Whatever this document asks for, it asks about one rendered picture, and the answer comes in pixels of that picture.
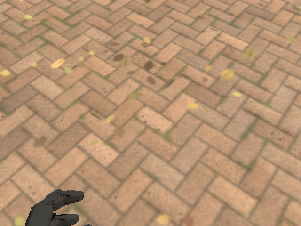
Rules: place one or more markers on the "left robot hand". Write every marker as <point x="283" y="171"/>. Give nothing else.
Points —
<point x="41" y="214"/>

